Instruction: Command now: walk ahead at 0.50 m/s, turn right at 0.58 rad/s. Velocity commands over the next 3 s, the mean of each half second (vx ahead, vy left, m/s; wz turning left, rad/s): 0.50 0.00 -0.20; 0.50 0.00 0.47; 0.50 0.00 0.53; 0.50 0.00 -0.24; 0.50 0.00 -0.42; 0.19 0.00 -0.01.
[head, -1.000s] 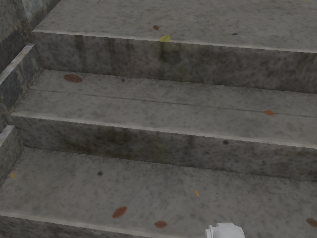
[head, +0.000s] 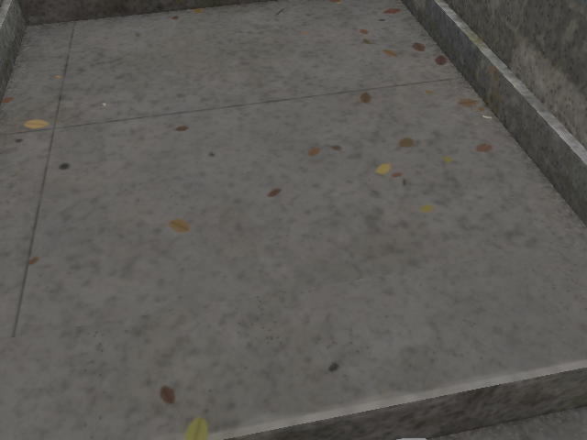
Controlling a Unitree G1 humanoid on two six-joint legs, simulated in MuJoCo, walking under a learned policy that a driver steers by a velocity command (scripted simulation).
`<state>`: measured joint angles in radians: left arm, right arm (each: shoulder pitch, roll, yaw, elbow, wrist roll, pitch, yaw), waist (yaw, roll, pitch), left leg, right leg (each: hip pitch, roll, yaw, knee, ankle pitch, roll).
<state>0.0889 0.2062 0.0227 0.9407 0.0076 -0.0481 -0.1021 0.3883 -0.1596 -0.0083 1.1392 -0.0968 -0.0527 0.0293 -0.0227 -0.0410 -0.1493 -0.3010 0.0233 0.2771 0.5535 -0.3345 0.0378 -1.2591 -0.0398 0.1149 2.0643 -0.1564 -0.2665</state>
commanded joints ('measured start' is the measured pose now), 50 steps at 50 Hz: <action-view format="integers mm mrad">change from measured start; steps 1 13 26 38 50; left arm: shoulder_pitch -155 -122 137 438 122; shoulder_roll -85 11 -81 183 11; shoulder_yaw -59 -42 -28 -38 -35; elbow -121 -203 133 150 -75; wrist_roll -9 33 100 67 69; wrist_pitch -4 72 -15 -93 -52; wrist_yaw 13 12 63 16 51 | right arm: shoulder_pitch -25 199 -145 -567 -212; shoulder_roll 66 -203 90 -8 -35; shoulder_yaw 47 -8 28 32 -5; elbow -4 7 -103 -402 -125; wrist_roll -46 35 101 71 42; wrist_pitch -24 -97 -23 66 -42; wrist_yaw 18 85 87 83 31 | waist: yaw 23 122 -61 -29 120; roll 49 254 -3 -91 -35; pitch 116 -91 73 91 30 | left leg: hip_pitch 106 323 -998 -657 -179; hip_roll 253 287 5 -45 20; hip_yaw -208 -23 -428 -80 -747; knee -352 -172 1788 850 -13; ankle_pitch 110 1691 240 -83 174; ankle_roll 170 172 230 146 178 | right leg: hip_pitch -276 702 867 1194 187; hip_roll -7 87 -173 -302 64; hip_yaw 5 -241 -96 -374 111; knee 128 -881 -1723 -1864 -172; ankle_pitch -54 28 6 1234 136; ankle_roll -100 21 100 71 116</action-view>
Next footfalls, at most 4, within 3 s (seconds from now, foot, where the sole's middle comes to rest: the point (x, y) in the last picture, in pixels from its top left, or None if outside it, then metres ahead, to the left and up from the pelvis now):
0.24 right None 0.30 -0.15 -0.59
0.78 left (274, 357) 0.59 0.06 -0.42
1.32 right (325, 225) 0.93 -0.06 -0.42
1.80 left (194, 209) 1.00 0.25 -0.42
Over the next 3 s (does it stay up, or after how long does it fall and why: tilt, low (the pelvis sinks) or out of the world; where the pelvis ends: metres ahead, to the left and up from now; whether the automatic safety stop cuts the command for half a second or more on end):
stays up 1.43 0.14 0.35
